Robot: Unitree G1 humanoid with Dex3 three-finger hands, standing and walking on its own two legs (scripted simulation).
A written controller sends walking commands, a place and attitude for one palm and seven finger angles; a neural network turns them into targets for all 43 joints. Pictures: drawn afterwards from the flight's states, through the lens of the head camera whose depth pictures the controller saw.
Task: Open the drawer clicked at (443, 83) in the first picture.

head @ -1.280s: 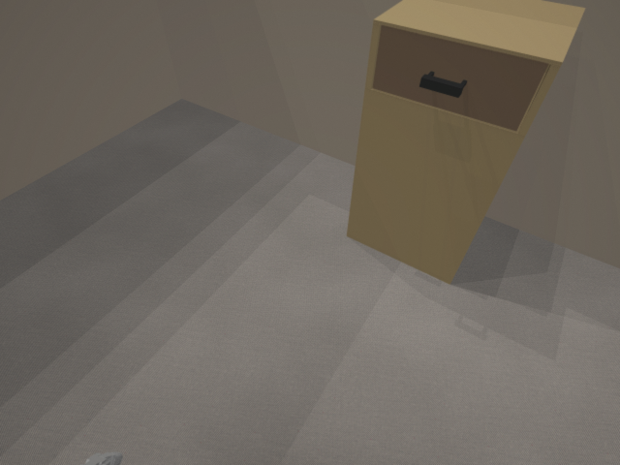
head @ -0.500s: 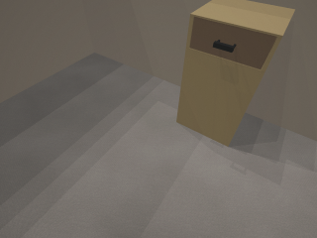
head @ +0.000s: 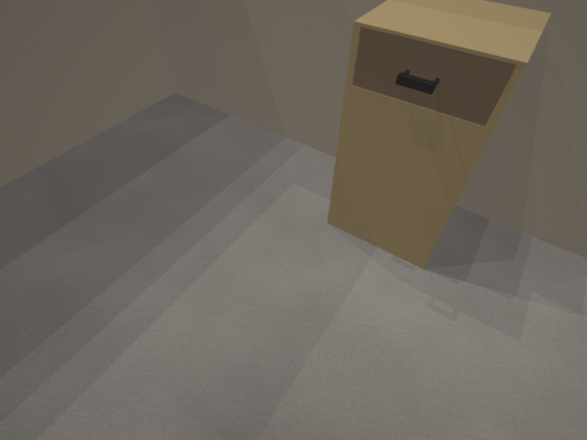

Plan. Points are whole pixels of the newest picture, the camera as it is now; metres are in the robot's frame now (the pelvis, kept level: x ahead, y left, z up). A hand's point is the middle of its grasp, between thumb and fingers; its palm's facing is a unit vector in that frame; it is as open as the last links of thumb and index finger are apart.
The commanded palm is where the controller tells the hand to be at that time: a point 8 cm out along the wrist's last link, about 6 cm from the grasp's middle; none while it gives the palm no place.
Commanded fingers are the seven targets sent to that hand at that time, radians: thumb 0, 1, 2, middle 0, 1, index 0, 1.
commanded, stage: look at it before walking up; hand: left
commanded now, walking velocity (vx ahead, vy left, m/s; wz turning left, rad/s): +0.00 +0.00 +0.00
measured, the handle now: (418, 80) +1.04 -0.30 +0.01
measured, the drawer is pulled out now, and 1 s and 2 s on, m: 0.00 0.00 0.00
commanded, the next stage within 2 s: walk to a spot facing it in 0.16 s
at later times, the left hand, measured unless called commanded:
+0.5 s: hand out of the picture +0.06 +0.21 -0.18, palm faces -0.03 -0.97 -0.24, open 7.4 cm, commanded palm none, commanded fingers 0.00 0.90 0.90 -0.20 -0.30 -0.20 -0.30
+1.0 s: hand (224, 416) +0.20 +0.13 -0.18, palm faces -0.11 -0.98 -0.18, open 7.3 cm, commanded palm none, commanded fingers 0.00 0.90 0.90 -0.20 -0.30 -0.20 -0.30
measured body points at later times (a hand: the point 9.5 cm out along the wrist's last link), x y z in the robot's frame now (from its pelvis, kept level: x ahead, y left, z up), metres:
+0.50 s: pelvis +0.04 +0.00 -0.01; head +0.03 +0.00 +0.44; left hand +0.06 +0.26 -0.16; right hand +0.06 -0.26 -0.16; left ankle +0.01 +0.13 -0.75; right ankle +0.01 -0.12 -0.75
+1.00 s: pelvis +0.18 -0.04 -0.01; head +0.20 -0.05 +0.44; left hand +0.20 +0.18 -0.16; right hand +0.15 -0.26 -0.17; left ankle +0.21 +0.09 -0.67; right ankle +0.12 -0.11 -0.75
